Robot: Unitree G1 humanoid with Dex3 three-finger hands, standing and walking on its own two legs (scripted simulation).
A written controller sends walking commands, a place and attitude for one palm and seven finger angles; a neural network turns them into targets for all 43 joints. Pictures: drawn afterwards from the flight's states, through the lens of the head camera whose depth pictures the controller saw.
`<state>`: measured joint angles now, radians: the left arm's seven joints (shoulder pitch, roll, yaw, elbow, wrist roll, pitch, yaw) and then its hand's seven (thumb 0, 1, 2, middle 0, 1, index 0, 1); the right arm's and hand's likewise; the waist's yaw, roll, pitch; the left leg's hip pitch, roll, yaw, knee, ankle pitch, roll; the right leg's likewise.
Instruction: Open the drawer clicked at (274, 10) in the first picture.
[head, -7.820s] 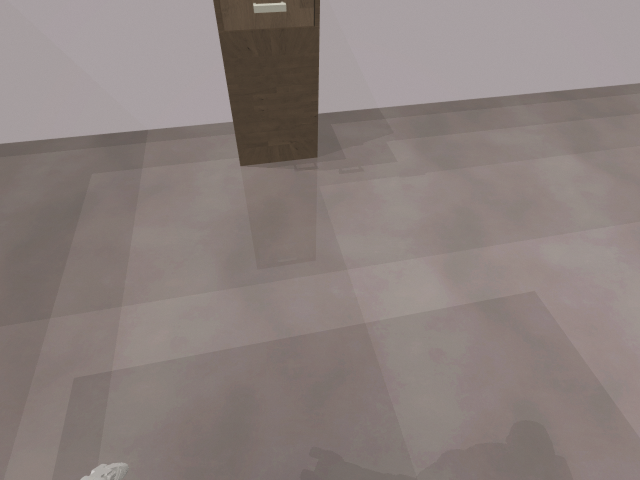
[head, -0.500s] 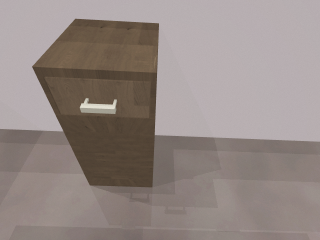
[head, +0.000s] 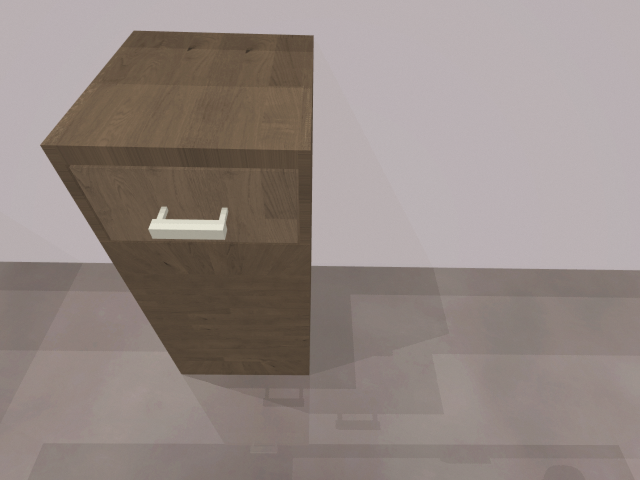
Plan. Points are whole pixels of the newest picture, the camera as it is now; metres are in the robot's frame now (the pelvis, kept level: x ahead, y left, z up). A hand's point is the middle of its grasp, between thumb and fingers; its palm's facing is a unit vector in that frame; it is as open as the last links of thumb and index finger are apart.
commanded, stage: raise the hand with hooked fingers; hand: left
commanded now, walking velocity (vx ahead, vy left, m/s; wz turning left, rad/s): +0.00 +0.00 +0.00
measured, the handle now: (191, 220) +0.51 +0.27 -0.02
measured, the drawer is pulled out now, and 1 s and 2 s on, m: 0.00 0.00 0.00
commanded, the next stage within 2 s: move the hooked fingers above the handle in 1.82 s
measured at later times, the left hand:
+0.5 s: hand (163, 453) +0.16 +0.20 -0.05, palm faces +0.03 -0.07 -1.00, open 9.5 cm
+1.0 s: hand (201, 336) +0.28 +0.17 +0.03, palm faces +0.11 -0.12 -0.99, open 12.4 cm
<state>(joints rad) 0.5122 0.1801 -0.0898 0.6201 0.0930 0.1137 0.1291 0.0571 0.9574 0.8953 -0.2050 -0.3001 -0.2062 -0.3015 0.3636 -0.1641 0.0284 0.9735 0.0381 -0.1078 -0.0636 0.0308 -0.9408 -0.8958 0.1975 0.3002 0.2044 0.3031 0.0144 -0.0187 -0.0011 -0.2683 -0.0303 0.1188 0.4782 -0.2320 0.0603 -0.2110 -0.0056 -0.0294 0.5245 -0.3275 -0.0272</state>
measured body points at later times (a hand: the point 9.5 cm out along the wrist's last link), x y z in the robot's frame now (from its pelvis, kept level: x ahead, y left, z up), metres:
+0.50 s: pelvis +0.00 -0.05 -0.05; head +0.02 -0.07 +0.40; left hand +0.15 +0.20 +0.00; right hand +0.28 -0.23 -0.10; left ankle +0.02 +0.08 -0.74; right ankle -0.03 -0.11 -0.74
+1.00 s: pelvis +0.01 -0.04 -0.02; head +0.01 -0.08 +0.43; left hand +0.26 +0.18 +0.08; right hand +0.16 -0.32 -0.13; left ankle +0.02 +0.10 -0.74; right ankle -0.03 -0.11 -0.74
